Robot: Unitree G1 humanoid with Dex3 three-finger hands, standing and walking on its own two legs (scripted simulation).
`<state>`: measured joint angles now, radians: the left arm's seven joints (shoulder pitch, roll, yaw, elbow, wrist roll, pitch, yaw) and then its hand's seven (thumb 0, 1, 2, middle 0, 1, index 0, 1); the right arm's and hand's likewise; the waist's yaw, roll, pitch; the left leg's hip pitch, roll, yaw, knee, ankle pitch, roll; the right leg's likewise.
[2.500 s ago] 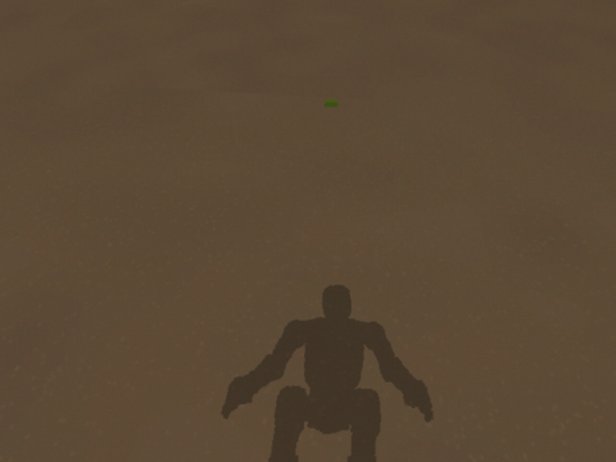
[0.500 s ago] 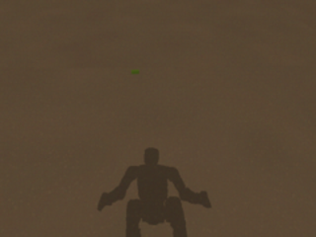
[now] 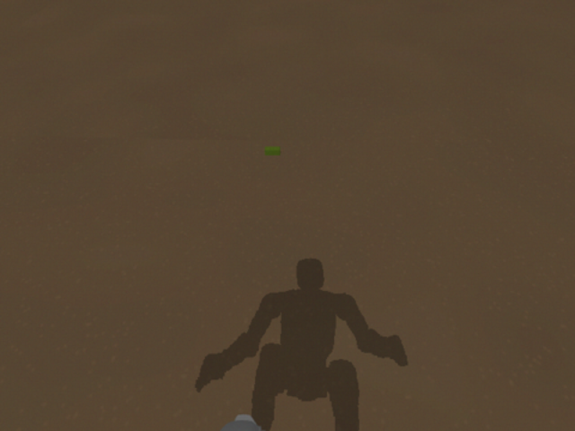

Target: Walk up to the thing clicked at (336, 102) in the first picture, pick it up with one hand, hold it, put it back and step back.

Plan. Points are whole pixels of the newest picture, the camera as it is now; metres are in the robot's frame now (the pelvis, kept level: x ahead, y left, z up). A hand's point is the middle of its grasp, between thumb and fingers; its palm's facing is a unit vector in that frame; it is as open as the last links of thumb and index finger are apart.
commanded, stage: walk up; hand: left
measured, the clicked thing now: (272, 150) +1.66 +0.25 -0.76
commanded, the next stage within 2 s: none
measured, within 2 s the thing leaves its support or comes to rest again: neither
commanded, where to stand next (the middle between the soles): +1.29 +0.03 m, yaw -2 degrees
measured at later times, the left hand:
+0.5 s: hand (173, 283) +0.42 +0.28 -0.13, palm faces -0.10 -0.93 -0.36, open 7.4 cm
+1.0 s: hand (187, 242) +0.54 +0.29 -0.15, palm faces +0.02 -0.93 -0.36, open 7.4 cm
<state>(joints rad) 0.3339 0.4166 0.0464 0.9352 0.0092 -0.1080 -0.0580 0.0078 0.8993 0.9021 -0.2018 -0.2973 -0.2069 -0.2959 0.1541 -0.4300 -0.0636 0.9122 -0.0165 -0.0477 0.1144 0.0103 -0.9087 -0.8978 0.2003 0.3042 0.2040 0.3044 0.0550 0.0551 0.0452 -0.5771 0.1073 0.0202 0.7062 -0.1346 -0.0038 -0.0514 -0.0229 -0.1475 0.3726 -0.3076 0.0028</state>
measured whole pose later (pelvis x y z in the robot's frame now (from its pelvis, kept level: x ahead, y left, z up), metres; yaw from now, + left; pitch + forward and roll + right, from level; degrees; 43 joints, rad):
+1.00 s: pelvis +0.53 +0.01 -0.01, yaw +0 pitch -2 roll -3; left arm 0.37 0.43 0.05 0.91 0.01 -0.08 -0.06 0.01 0.90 0.90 -0.20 -0.30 -0.21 -0.30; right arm 0.21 -0.43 -0.07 0.93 -0.03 -0.04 0.09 0.01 -0.91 -0.90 0.20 0.30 0.20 0.30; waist 0.06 0.03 0.05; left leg -0.46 0.10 0.05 0.56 -0.13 0.01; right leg -0.05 -0.01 -0.13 0.46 -0.38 0.01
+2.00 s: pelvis +0.93 +0.04 -0.02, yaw -1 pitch -3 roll +0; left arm 0.30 0.45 0.04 0.93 0.00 -0.03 -0.03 0.01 0.90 0.90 -0.20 -0.30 -0.20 -0.30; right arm 0.28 -0.41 -0.07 0.89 -0.01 -0.08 0.05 0.01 -0.91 -0.90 0.20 0.30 0.21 0.30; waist -0.01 -0.06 0.05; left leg -0.35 0.04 0.10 0.63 -0.24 0.03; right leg -0.39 -0.04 0.02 1.07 -0.42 -0.04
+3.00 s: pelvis +1.18 +0.04 -0.02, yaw -3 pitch -3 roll -1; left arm 0.21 0.41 0.03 0.96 0.01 -0.01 0.00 0.01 0.90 0.90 -0.20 -0.30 -0.20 -0.30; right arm 0.22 -0.40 -0.02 0.91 0.00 -0.03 0.00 0.01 -0.90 -0.90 0.20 0.30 0.21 0.31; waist 0.00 -0.02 0.11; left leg -0.37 0.07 0.07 0.73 -0.32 0.00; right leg -0.35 -0.03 -0.03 0.67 -0.27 0.00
